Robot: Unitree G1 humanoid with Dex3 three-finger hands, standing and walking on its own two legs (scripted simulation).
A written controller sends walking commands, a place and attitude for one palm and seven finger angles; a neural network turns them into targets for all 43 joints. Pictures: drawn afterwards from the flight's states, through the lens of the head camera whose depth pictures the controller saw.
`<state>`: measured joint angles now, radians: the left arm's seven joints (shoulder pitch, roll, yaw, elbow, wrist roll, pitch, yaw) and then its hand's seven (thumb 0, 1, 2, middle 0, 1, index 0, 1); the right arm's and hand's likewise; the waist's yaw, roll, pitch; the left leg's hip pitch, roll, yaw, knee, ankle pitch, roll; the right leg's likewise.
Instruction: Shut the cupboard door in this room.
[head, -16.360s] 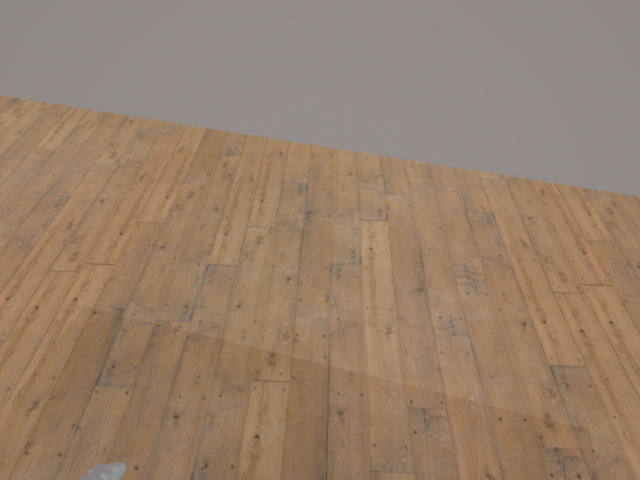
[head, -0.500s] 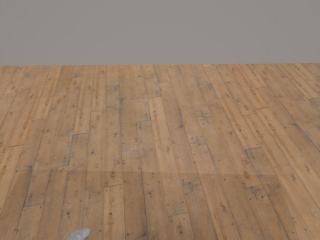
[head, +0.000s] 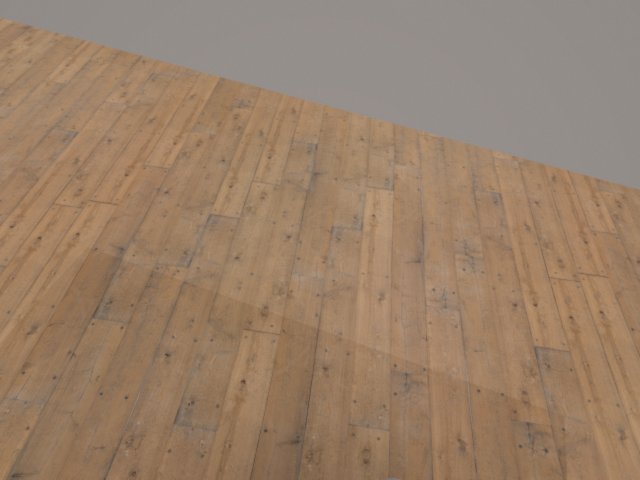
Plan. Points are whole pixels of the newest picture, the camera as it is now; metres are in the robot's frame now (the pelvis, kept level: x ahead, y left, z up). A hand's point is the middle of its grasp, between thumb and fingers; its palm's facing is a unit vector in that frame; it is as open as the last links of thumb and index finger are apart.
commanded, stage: turn or walk to find it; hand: left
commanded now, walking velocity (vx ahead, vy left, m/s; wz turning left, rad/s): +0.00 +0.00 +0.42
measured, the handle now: out of the picture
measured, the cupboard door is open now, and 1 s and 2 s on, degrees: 81 81 81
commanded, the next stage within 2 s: stand and wait in 0.40 s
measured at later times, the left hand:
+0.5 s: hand out of the picture +0.05 +0.16 -0.14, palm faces +0.19 -0.94 -0.28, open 7.4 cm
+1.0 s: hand out of the picture -0.02 +0.17 -0.17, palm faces +0.10 -0.97 -0.21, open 7.4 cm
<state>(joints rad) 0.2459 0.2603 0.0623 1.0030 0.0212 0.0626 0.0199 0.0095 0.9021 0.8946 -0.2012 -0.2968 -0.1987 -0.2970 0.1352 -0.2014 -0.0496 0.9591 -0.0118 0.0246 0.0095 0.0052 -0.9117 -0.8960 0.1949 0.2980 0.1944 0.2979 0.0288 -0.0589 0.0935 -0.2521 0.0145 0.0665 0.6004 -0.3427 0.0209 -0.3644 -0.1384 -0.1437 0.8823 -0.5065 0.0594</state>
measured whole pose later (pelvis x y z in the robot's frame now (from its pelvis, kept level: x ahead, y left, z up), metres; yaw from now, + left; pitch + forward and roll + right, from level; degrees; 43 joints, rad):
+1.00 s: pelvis -0.03 -0.04 +0.01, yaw +0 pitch -1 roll +0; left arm 0.24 0.23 0.09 1.03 0.02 0.07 -0.01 0.01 0.91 0.89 -0.20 -0.30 -0.20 -0.30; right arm 0.15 -0.15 -0.05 1.00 -0.02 0.01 -0.03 0.00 -0.91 -0.90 0.20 0.30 0.20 0.30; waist 0.04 -0.02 0.08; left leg -0.14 0.08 0.14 0.49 -0.32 -0.01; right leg -0.43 -0.02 -0.04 1.01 -0.48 0.05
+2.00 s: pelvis -0.07 -0.04 +0.01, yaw -32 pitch -1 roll -1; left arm 0.13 0.23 0.08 0.95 0.02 0.08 -0.03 0.01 0.91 0.90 -0.20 -0.30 -0.19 -0.30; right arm 0.28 -0.17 -0.06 0.99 -0.02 0.01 -0.01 0.00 -0.91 -0.90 0.20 0.30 0.20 0.30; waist -0.03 0.01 0.09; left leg -0.18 0.15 0.28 0.53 -0.32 -0.01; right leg -0.37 -0.05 -0.07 0.82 -0.45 0.06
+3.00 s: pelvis -0.10 -0.04 +0.00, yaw -62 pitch +0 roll +0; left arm 0.12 0.25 0.07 0.94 0.02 0.06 -0.03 0.01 0.91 0.90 -0.20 -0.30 -0.19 -0.30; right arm 0.25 -0.21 -0.07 0.96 -0.02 0.02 -0.01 0.00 -0.91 -0.90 0.20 0.30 0.20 0.30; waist -0.02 0.02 0.09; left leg -0.20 0.16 0.24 0.58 -0.35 -0.04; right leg -0.32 -0.04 -0.08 0.70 -0.38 0.05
